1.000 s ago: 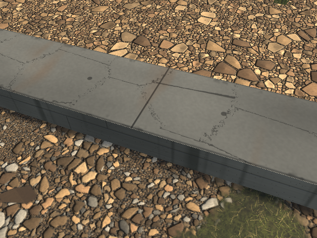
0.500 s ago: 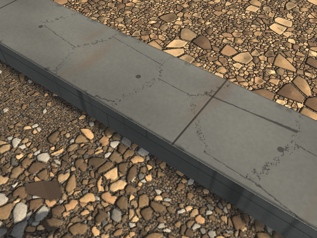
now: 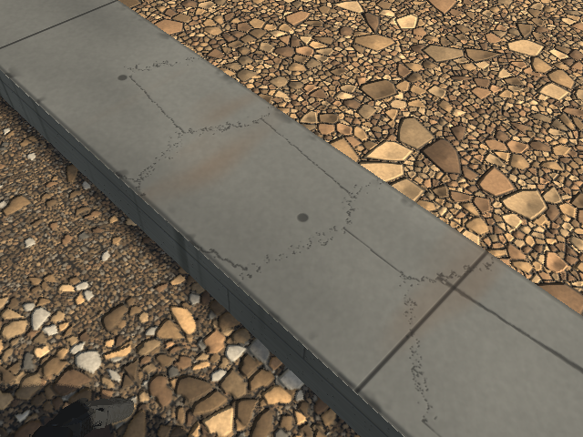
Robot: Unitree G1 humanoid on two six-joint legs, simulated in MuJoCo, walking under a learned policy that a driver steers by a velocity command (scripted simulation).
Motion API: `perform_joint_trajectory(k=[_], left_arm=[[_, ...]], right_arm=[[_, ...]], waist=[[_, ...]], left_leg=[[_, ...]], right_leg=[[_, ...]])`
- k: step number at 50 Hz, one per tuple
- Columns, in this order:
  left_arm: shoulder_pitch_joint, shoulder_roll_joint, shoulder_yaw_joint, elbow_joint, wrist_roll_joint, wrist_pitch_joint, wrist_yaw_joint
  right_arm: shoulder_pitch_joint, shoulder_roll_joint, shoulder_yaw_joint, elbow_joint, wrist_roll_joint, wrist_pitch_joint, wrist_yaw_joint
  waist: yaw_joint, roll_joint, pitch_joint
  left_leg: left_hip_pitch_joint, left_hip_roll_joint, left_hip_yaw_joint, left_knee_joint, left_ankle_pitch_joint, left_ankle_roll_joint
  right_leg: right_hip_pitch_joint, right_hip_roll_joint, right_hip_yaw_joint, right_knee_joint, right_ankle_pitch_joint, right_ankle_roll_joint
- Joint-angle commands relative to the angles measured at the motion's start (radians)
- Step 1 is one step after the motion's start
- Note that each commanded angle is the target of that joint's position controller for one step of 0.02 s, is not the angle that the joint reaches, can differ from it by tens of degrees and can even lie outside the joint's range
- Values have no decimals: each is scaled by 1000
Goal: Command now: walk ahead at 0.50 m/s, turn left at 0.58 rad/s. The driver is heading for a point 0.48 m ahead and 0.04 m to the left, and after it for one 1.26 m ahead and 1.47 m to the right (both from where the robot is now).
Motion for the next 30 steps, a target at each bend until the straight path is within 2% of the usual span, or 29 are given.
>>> perform_joint_trajectory(k=[1, 2, 3, 4, 5, 6, 7, 8, 9, 10, 12, 13, 16, 20, 24, 25, 26, 27, 28, 29, 30], left_arm=[[-74, 121, 30, -89, -7, -34, -12], [-18, 136, 37, -75, -8, -41, -11], [89, 164, 51, -52, -1, -47, -4], [251, 215, 65, -36, 20, -48, 4], [384, 288, 87, -7, 36, -31, 9], [389, 220, 76, 0, 4, -22, 2], [333, 139, 55, -25, -5, -12, 4], [274, 117, 46, -38, 0, -1, 6], [231, 105, 40, -36, 7, 6, 5], [213, 91, 33, -32, 13, 7, 6], [211, 100, 37, -16, 9, 2, 2], [217, 113, 44, -7, 4, -1, 1], [239, 151, 59, 10, 6, 1, 7], [260, 174, 66, 18, 3, 19, 16], [315, 201, 74, 40, -20, 32, 11], [321, 205, 75, 49, -26, 38, 8], [326, 213, 77, 57, -33, 44, 7], [322, 227, 79, 62, -41, 49, 8], [311, 225, 75, 67, -48, 53, 9], [336, 192, 62, 72, -42, 48, 9], [327, 97, 25, 27, 8, 36, 2]], right_arm=[[11, -151, -37, -55, -2, -1, -12], [0, -145, -35, -63, -4, 3, -13], [-20, -121, -27, -77, -5, 2, -12], [-48, -73, -7, -104, -18, -3, -6], [83, -18, 9, -128, 4, -15, -4], [108, -91, 5, -121, 18, -18, -4], [36, -164, -13, -123, 19, -10, -1], [-30, -165, -16, -138, 6, -1, -2], [-76, -150, -18, -156, -8, 2, 0], [-79, -132, -21, -163, -9, 9, 2], [-62, -77, -11, -177, 1, 23, 6], [-69, -63, -8, -192, -1, 28, 6], [-118, -58, -5, -232, -5, 33, 9], [-223, -44, 1, -270, 0, 29, 33], [-315, -35, 5, -316, 5, 30, 51], [-325, -36, 4, -325, 2, 28, 53], [-320, -42, 0, -330, -6, 23, 54], [-284, -61, -10, -325, -19, 18, 53], [-165, -87, -28, -288, -31, 10, 51], [-39, -138, -49, -248, -42, 8, 39], [101, -231, -62, -224, -69, 10, 17]], waist=[[32, 150, -27], [63, 172, -43], [119, 176, -104], [196, 120, -243], [161, -167, -381], [161, -235, -375], [177, -124, -236], [168, -38, -137], [147, -12, -62], [121, -22, -23], [102, -53, -4], [99, -58, 0], [103, -46, -6], [139, -40, 13], [164, -49, 54], [158, -47, 70], [144, -52, 66], [112, -66, 32], [41, -63, -37], [-15, -42, -116], [-47, 150, -283]], left_leg=[[8, 258, -242, 14, 306, 104], [17, 249, -255, 57, 358, 93], [-6, 201, -232, 161, 431, 64], [-130, 150, -164, 409, 366, 27], [-499, 8, -26, 733, -51, -48], [-654, 70, -33, 888, -280, -56], [-710, 120, -31, 956, -196, -66], [-691, 157, 11, 953, -117, -73], [-667, 183, 22, 905, -63, -73], [-624, 208, 25, 862, -37, -72], [-584, 226, 57, 812, -11, -78], [-595, 230, 63, 788, 11, -86], [-638, 241, 68, 688, 117, -106], [-605, 231, 117, 472, 313, -102], [-539, 208, 159, 319, 274, -67], [-519, 195, 165, 280, 228, -52], [-480, 172, 185, 245, 178, -34], [-397, 137, 211, 199, 158, -14], [-226, 100, 236, 99, 260, 14], [19, 112, 220, 70, 478, 37], [370, 371, -37, 185, 1068, 109]], right_leg=[[117, 44, -19, -56, -81, -20], [191, 50, -31, -85, -104, -39], [350, 30, -30, -117, -84, -75], [619, -119, 90, -67, -76, -145], [993, -350, 487, -93, -180, -307], [1008, -414, 670, -144, -374, -325], [886, -372, 539, -170, -455, -278], [743, -327, 399, -195, -383, -237], [616, -287, 309, -230, -287, -221], [534, -253, 227, -259, -202, -204], [461, -228, 115, -307, -109, -208], [455, -227, 72, -319, -59, -217], [488, -248, -15, -329, 56, -230], [522, -221, -150, -315, 64, -185], [563, -247, -183, -311, 30, -162], [577, -254, -182, -285, 105, -160], [595, -260, -180, -240, 234, -156], [609, -252, -184, -162, 410, -145], [597, -216, -203, -26, 528, -122], [482, -163, -217, 144, 486, -83], [205, -66, -221, 501, -126, -21]])
Keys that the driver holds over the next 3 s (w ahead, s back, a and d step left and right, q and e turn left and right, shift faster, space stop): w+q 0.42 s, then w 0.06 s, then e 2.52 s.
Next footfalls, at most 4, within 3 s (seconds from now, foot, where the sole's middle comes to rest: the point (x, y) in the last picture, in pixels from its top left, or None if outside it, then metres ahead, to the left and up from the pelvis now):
0.08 right None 0.23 -0.13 -0.78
0.58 left None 0.41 0.22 -0.78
1.04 right None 0.43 0.00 -0.78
1.56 left None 0.44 0.24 -0.78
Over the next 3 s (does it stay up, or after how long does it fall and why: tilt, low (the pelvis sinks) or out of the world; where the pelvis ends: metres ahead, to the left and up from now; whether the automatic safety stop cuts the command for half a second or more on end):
stays up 0.30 0.15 -0.01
